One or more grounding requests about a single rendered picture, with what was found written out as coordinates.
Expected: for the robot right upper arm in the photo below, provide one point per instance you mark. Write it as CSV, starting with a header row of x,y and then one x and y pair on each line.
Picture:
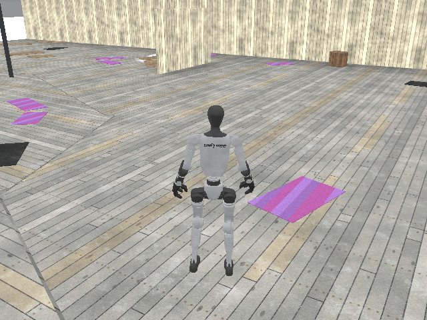
x,y
239,152

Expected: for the left robot hand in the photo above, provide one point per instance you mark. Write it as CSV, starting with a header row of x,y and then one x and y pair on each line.
x,y
178,188

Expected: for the robot left upper arm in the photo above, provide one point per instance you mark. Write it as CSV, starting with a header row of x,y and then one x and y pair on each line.
x,y
190,150

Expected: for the robot left foot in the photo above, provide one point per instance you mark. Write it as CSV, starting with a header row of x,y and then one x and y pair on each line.
x,y
193,266

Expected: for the right robot hand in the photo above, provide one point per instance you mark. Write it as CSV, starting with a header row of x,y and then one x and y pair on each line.
x,y
251,186

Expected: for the left robot forearm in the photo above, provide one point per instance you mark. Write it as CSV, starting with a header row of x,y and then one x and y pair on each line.
x,y
181,175

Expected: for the right robot forearm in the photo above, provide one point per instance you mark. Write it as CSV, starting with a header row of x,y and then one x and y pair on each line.
x,y
247,175

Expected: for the robot right shin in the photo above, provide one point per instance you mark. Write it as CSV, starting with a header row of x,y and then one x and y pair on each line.
x,y
229,245

